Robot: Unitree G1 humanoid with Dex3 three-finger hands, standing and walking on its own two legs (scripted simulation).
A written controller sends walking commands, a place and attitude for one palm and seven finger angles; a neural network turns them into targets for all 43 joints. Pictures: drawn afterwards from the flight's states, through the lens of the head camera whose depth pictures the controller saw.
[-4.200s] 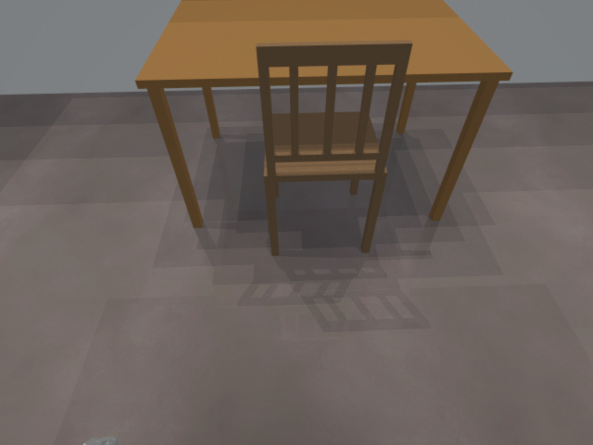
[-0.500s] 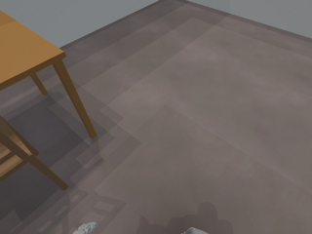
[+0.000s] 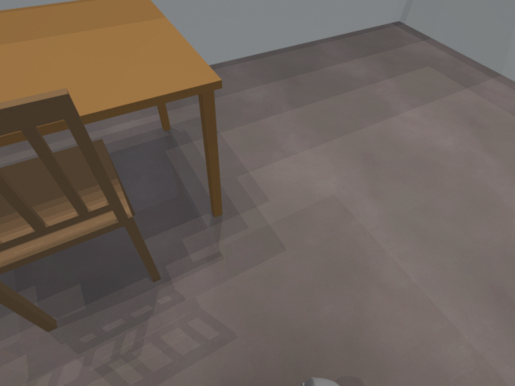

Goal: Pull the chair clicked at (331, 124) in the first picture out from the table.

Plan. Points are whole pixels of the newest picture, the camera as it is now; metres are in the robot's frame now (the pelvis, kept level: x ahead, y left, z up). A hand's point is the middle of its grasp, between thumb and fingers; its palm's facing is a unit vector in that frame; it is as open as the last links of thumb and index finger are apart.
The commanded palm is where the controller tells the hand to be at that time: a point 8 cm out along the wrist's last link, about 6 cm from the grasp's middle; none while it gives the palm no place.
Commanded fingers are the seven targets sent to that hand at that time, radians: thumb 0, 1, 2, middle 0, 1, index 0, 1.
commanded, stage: turn to face it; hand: left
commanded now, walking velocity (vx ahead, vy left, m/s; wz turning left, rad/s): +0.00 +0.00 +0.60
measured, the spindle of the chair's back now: (8, 191) +0.49 +0.59 -0.09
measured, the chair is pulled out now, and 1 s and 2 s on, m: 0.00 0.00 0.00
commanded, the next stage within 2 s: take the last steps up to it in 0.88 s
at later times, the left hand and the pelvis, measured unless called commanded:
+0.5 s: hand out of the picture -0.04 +0.13 -0.15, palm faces +0.38 -0.89 -0.24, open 7.3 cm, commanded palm none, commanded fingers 0.00 0.90 0.90 -0.20 -0.30 -0.20 -0.30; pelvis -0.02 -0.06 +0.01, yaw +20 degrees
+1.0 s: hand out of the picture -0.09 +0.16 -0.15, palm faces +0.54 -0.79 -0.31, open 7.3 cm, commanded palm none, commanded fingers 0.00 0.90 0.90 -0.20 -0.30 -0.20 -0.30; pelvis -0.04 -0.06 +0.00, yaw +31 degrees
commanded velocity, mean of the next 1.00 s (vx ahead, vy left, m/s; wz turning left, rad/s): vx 0.01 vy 0.00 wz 0.42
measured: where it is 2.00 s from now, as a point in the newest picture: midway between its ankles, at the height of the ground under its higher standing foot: outside the picture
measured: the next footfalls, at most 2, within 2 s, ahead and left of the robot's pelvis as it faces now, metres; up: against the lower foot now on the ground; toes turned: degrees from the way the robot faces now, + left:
right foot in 0.18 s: +0.05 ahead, -0.15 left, +0.00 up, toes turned +5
left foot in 0.62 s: -0.05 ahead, +0.09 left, +0.00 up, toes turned +29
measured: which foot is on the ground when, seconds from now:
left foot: down 0.00-0.18, up 0.20-0.60, down 0.62-1.00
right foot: up 0.00-0.16, down 0.18-0.62, up 0.64-0.98, down 1.00-1.00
